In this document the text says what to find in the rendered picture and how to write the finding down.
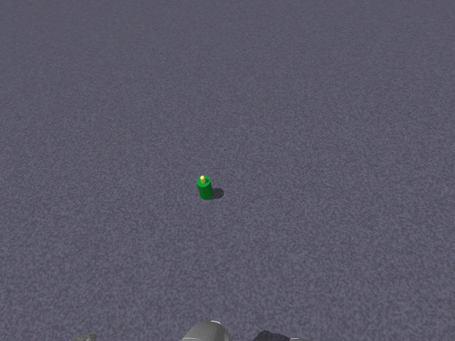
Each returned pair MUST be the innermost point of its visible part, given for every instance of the bottle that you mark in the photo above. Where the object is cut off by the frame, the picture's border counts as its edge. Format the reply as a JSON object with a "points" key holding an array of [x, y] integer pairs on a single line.
{"points": [[204, 187]]}

